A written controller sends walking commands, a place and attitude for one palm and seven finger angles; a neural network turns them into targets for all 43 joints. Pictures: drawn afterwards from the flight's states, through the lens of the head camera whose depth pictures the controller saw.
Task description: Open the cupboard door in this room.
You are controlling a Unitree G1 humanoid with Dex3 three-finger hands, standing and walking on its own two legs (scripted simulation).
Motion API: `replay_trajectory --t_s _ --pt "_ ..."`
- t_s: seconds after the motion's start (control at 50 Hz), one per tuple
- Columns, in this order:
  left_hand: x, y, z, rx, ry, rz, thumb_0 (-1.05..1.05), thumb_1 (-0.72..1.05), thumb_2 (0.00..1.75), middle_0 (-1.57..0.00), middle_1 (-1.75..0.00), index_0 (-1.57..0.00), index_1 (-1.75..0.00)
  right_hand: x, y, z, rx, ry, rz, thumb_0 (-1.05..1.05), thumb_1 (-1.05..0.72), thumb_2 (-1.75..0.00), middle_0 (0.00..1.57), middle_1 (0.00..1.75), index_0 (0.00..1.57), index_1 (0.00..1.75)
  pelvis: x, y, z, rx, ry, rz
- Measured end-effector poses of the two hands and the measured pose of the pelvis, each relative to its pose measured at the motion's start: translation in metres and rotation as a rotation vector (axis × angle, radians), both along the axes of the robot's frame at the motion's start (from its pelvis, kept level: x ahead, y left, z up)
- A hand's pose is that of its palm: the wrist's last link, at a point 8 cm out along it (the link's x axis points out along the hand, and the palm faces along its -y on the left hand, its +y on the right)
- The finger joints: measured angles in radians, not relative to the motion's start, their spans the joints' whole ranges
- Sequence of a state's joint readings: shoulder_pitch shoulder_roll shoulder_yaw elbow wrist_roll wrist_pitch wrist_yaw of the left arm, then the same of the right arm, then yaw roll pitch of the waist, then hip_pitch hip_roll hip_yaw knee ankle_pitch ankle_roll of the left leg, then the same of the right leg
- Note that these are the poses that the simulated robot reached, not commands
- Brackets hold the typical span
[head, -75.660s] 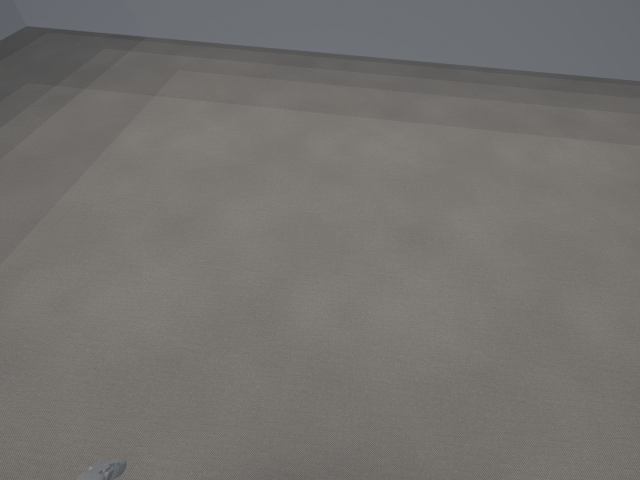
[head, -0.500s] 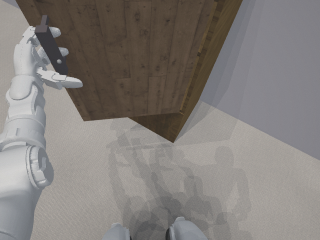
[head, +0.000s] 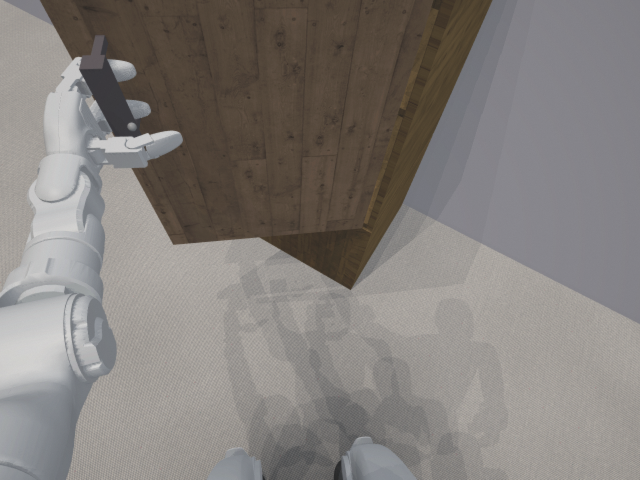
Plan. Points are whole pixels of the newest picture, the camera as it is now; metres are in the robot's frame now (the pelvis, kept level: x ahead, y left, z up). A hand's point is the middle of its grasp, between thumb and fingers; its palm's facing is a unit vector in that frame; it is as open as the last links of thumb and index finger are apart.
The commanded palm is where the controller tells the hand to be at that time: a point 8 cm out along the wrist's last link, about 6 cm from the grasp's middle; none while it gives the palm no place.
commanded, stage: close the thumb around the handle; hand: left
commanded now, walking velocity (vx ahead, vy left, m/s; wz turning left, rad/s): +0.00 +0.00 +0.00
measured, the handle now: (117, 97) +0.57 +0.20 +0.11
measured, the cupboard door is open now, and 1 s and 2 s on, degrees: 39 55 78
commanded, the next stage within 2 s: pull the door open along its arc in 0.38 s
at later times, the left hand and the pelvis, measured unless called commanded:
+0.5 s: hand (133, 127) +0.52 +0.18 +0.11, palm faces +0.06 -1.00 -0.01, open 5.8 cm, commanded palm +0.49 +0.23 +0.11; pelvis +0.01 +0.00 +0.00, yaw +0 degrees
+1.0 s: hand (149, 198) +0.42 +0.15 +0.11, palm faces +0.04 -1.00 +0.02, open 6.2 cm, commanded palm +0.35 +0.20 +0.11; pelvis +0.02 +0.00 +0.02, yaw -1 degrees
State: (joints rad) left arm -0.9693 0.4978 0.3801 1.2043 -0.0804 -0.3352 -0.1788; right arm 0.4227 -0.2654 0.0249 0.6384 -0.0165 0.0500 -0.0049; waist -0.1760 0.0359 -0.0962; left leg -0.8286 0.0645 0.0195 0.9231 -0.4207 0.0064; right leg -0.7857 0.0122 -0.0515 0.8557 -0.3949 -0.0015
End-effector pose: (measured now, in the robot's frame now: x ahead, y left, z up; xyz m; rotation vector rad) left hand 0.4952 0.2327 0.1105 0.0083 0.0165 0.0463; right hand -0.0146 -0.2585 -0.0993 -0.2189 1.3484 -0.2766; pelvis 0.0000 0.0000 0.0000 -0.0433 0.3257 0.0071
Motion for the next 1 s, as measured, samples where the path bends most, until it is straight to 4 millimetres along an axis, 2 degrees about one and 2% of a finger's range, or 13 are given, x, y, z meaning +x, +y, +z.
replay_trajectory --t_s 0.3,0.68,0.76,0.84,0.92,1.0 --pt "0.001 0.000 -0.001 0.005 -0.003 0.009 0.00 0.71 0.82 -0.37 -1.33 -0.36 -1.33 -0.001 -0.001 -0.001 0.001 0.017 0.001 0.00 -0.90 -0.90 0.20 0.30 0.21 0.30 0.002 0.000 0.000 0.000 0.005 0.003" --pt "-0.007 -0.001 -0.001 0.003 -0.009 -0.002 0.00 0.72 0.77 -0.35 -1.35 -0.35 -1.35 0.016 -0.004 0.001 0.007 -0.030 -0.010 0.00 -0.90 -0.90 0.20 0.30 0.21 0.30 0.009 -0.002 0.004 0.007 -0.011 -0.013" --pt "-0.019 -0.002 -0.002 -0.002 -0.021 -0.011 0.00 0.71 0.76 -0.35 -1.35 -0.34 -1.35 0.024 -0.003 0.003 0.019 -0.056 -0.016 0.00 -0.90 -0.90 0.20 0.30 0.21 0.30 0.012 -0.002 0.007 0.012 -0.025 -0.021" --pt "-0.039 -0.006 -0.003 -0.002 -0.034 -0.023 0.00 0.70 0.74 -0.36 -1.35 -0.34 -1.35 0.040 -0.003 0.005 0.033 -0.108 -0.018 0.00 -0.90 -0.90 0.20 0.30 0.21 0.30 0.016 -0.002 0.011 0.016 -0.045 -0.028" --pt "-0.067 -0.014 -0.003 -0.004 -0.046 -0.043 0.00 0.69 0.73 -0.35 -1.35 -0.33 -1.34 0.066 -0.001 0.010 0.049 -0.189 -0.001 0.00 -0.90 -0.90 0.20 0.30 0.20 0.30 0.019 -0.002 0.015 0.020 -0.076 -0.029" --pt "-0.102 -0.029 -0.004 -0.027 -0.054 -0.010 0.00 0.69 0.72 -0.35 -1.35 -0.33 -1.32 0.100 0.002 0.015 0.070 -0.293 0.041 0.00 -0.90 -0.90 0.20 0.30 0.20 0.30 0.021 -0.002 0.019 0.023 -0.107 -0.025"
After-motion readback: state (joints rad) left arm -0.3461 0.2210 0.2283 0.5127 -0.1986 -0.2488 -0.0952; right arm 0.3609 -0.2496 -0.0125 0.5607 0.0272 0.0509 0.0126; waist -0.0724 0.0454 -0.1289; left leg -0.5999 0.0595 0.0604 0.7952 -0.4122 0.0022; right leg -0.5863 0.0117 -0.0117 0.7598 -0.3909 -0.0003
